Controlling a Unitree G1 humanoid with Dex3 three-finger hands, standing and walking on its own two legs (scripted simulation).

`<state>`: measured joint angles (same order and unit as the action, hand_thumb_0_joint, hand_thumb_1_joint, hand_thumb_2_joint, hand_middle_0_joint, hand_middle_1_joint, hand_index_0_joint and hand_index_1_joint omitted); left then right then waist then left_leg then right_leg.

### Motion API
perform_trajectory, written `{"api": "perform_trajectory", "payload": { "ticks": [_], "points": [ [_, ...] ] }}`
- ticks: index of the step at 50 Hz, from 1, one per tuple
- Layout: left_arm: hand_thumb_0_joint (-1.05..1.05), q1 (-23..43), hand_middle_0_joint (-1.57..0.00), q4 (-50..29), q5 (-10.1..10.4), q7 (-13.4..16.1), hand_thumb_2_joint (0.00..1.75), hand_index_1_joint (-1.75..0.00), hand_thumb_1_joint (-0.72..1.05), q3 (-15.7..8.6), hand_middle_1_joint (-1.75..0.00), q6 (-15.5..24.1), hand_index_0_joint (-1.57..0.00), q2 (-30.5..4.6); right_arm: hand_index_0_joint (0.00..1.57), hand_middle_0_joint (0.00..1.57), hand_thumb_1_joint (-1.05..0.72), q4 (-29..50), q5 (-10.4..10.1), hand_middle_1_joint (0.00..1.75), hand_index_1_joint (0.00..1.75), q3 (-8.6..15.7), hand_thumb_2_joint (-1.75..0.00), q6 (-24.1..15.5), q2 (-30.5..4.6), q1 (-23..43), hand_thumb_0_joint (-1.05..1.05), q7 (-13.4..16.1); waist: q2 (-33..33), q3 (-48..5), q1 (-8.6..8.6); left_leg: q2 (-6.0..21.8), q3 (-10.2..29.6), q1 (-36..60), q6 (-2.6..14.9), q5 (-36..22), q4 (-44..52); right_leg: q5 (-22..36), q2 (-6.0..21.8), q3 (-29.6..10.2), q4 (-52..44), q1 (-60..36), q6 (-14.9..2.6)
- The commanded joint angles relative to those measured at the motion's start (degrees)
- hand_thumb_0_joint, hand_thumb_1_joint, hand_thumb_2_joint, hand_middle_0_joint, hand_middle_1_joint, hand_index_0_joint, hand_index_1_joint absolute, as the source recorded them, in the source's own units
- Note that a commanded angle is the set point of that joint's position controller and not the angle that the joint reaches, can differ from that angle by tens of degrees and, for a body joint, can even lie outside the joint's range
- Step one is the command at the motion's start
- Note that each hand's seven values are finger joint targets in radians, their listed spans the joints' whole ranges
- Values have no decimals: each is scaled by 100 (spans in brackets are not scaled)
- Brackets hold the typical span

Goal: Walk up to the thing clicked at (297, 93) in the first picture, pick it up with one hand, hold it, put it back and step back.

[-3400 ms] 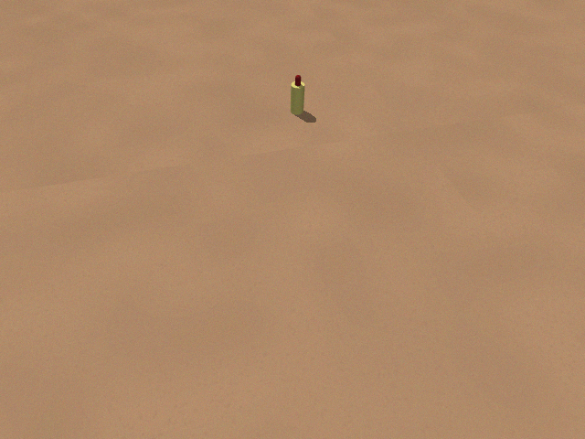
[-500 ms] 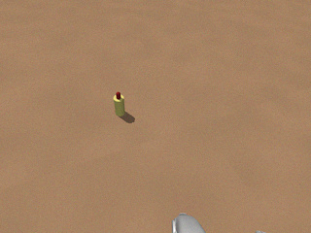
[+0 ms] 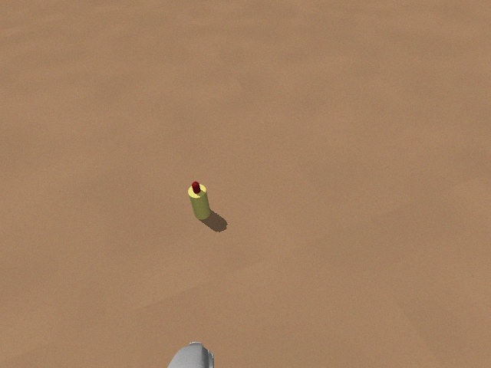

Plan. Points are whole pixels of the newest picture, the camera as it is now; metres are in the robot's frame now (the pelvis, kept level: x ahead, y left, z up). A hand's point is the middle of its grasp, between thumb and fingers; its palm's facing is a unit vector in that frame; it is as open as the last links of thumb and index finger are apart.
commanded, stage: walk up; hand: left
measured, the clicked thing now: (198, 198) +0.92 +0.24 -0.66
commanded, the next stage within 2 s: none
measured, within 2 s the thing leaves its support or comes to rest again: neither
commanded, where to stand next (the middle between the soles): +0.57 +0.05 m, yaw -1 degrees
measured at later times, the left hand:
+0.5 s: hand (97, 306) +0.26 +0.32 -0.15, palm faces -0.08 -0.93 -0.35, open 7.4 cm
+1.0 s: hand (108, 249) +0.40 +0.34 -0.16, palm faces -0.03 -0.92 -0.38, open 7.4 cm
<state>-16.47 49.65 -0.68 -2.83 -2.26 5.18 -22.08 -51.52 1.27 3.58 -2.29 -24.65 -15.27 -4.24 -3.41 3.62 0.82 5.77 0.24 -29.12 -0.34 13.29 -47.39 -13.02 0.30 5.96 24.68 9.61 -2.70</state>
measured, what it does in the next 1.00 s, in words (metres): walks ahead: left foot, then right foot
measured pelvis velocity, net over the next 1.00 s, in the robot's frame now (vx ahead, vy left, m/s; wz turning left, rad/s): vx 0.36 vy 0.05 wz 0.01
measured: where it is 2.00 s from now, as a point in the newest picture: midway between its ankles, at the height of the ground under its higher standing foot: (240, 287)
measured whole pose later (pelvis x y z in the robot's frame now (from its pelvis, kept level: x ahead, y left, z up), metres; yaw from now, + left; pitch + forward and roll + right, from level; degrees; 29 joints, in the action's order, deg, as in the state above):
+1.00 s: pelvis +0.36 +0.05 -0.02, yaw +0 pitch -2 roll -1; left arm -19.8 49.5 -1.2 -2.4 -2.4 3.3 -25.6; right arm -51.0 1.5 4.3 -3.5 -24.8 -16.2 -4.0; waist 0.4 3.2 1.3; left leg 3.1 -3.0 -21.8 0.6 12.4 -36.3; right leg -23.0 4.8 3.6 38.4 13.1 -1.4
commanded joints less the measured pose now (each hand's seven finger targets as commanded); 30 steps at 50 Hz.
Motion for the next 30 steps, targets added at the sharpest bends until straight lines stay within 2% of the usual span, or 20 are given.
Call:
{"api": "perform_trajectory", "payload": {
  "ticks": [1, 3, 4, 5, 7, 8, 9, 10, 11, 12, 13, 15, 18, 19, 21, 24, 26, 28, 29, 30],
  "points": [
    [0, -133, -20, -423, 6, 62, 90, -30, 90, -542, -30, 149, -20, -1725, 20, 20, -90, 509, 33, 30, 30, 300, -90, -158, -879, 395, 0, -37, 981, 109, 204, 158, -70, -33, -1, -482, 963, -986, 1490, -1196, -1319, 137, -934],
    [0, -138, -20, -408, 32, 52, 90, -30, 90, -529, -30, 125, -20, -1714, 20, 20, -90, 496, 22, 30, 30, 314, -90, -211, -870, 499, 0, -43, 863, 83, 191, 42, -189, 375, 49, -572, 1304, -748, 1395, -1037, -1065, 210, -878],
    [0, -64, -20, -426, 25, 57, 90, -30, 90, -536, -30, 133, -20, -1789, 20, 20, -90, 484, 9, 30, 30, 326, -90, -226, -881, 421, 0, -41, 875, -32, 120, 58, -192, 659, 100, -629, 1305, -658, 1534, -1081, -977, 275, -880],
    [0, -49, -20, -421, 22, 59, 90, -30, 90, -524, -30, 120, -20, -1811, 20, 20, -90, 473, 2, 30, 30, 345, -90, -238, -904, 429, 0, -35, 818, -10, 80, -13, -270, 895, 136, -486, 1369, -543, 1532, -1050, -836, 398, -856],
    [0, -59, -20, -406, 24, 81, 90, -30, 90, -458, -30, 77, -20, -1757, 20, 20, -90, 376, 17, 30, 30, 370, -90, -276, -953, 94, 0, 5, 613, -41, -156, -278, -486, 1621, 211, -208, 1675, 99, 1321, -793, -58, 629, -707],
    [0, -186, -20, -423, 6, 86, 90, -30, 90, -367, -30, 78, -20, -1559, 20, 20, -90, 217, 22, 30, 30, 429, -90, -311, -1155, -419, 0, 65, 130, -365, -402, -387, -417, 2548, 367, 97, 1814, 969, 1049, -529, 976, 891, -528],
    [0, -420, -20, -473, 53, 103, 90, -30, 90, -244, -30, 54, -20, -1209, 20, 20, -90, 133, 106, 30, 30, 556, -90, -357, -1561, -1103, 0, 144, -1001, -866, -691, 522, 981, 3463, 752, 858, 2464, 801, 565, -139, 2888, 1600, -225],
    [0, -483, -20, -443, 138, 136, 90, -30, 90, -277, -30, 19, -20, -1144, 20, 20, -90, 263, 36, 30, 30, 662, -90, -375, -2007, -1227, 0, 177, -1551, -851, -694, 1797, 3525, 4107, 1357, 1136, 3243, -1578, -351, -154, 3907, 3100, 26],
    [0, -185, -20, -340, 58, 218, 90, -30, 90, -328, -30, -15, -20, -1571, 20, 20, -90, 288, -131, 30, 30, 678, -90, -346, -1912, -1146, 0, 190, -630, -761, -691, 1944, 3516, 3727, 1613, 581, 3140, -1767, 55, -894, 4360, 3075, -44],
    [0, -244, -20, -276, 76, 213, 90, -30, 90, -257, -30, -28, -20, -1555, 20, 20, -90, 379, -160, 30, 30, 574, -90, -331, -1685, -782, 0, 237, -204, -527, -463, 1649, 2483, 3253, 1396, -106, 3013, -1340, 231, -1228, 4387, 2891, -36],
    [0, -452, -20, -157, 143, 189, 90, -30, 90, -275, -30, -29, -20, -1493, 20, 20, -90, 474, -153, 30, 30, 473, -90, -334, -1498, -518, 0, 266, -211, -412, -298, 1368, 1794, 3024, 1238, -664, 2946, -1031, 327, -1250, 4187, 2652, -13],
    [0, -581, -20, 15, 149, 128, 90, -30, 90, -280, -30, -99, -20, -1456, 20, 20, -90, 523, -167, 30, 30, 369, -90, -366, -1296, -214, 0, 279, -472, -27, -113, 1019, 873, 2049, 1063, -881, 3170, -699, 500, -1057, 3694, 2194, 72],
    [0, -520, -20, -15, 76, 26, 90, -30, 90, -275, -30, -162, -20, -1290, 20, 20, -90, 647, -114, 30, 30, 379, -90, -385, -1327, -167, 0, 273, -594, 25, -128, 962, 531, 2022, 1283, -734, 3312, -447, 559, -769, 3013, 2131, 258],
    [0, -284, -20, -91, 49, -1, 90, -30, 90, -290, -30, -162, -20, -1280, 20, 20, -90, 633, -97, 30, 30, 382, -90, -389, -1322, -263, 0, 271, -534, 88, -219, 947, 500, 2038, 1318, -688, 3360, -397, 597, -727, 2746, 2182, 291],
    [0, 31, -20, -177, 1, -47, 90, -30, 90, -311, -30, -158, -20, -1242, 20, 20, -90, 652, -97, 30, 30, 415, -90, -391, -1426, -305, 0, 250, -505, 186, -265, 1014, 485, 1952, 1411, -461, 3410, -209, 700, -573, 2271, 2112, 299],
    [0, 165, -20, -206, 11, -93, 90, -30, 90, -341, -30, -116, -20, -1169, 20, 20, -90, 739, -103, 30, 30, 399, -90, -374, -1429, -138, 0, 223, -480, 174, -171, 907, 284, 1656, 1280, -268, 3242, 299, 631, -430, 1450, 1522, 219],
    [0, 221, -20, -172, 14, -94, 90, -30, 90, -380, -30, -85, -20, -1180, 20, 20, -90, 775, -110, 30, 30, 382, -90, -341, -1411, -115, 0, 219, -393, 90, -135, 867, 286, 1374, 1190, -115, 2992, 346, 455, -339, 1225, 966, 175],
    [0, -181, -20, -33, 3, -56, 90, -30, 90, -402, -30, -37, -20, -1192, 20, 20, -90, 831, -119, 30, 30, 364, -90, -286, -1381, 60, 0, 227, -141, -129, 124, 751, 128, 1232, 1043, -138, 2277, 562, 287, -170, 768, 183, 153],
    [0, -375, -20, 23, -19, -13, 90, -30, 90, -469, -30, 9, -20, -1360, 20, 20, -90, 841, -109, 30, 30, 289, -90, -268, -1188, -66, 0, 223, 289, -300, 217, 473, -112, 1034, 890, -502, 1527, 284, 87, -102, 531, -436, 77],
    [0, -824, -20, 78, -46, 60, 90, -30, 90, -583, -30, 74, -20, -1620, 20, 20, -90, 842, -119, 30, 30, 181, -90, -270, -899, -350, 0, 226, 1162, -627, 437, 88, -420, 618, 686, -501, 86, -334, 494, -820, 23, -1212, -125]
  ]
}}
